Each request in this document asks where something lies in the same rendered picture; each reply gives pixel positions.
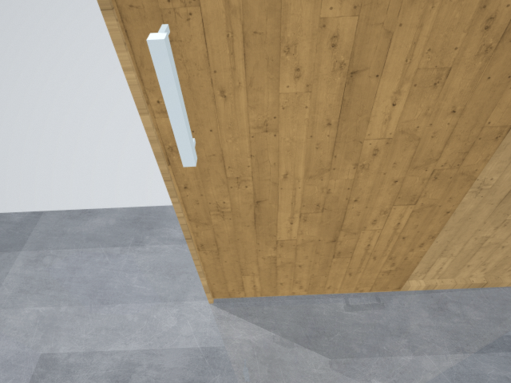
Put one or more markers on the handle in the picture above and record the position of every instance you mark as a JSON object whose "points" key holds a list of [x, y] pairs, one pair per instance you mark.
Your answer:
{"points": [[164, 64]]}

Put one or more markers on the wardrobe door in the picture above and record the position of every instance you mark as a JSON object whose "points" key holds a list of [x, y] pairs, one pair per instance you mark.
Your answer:
{"points": [[476, 240], [334, 138]]}

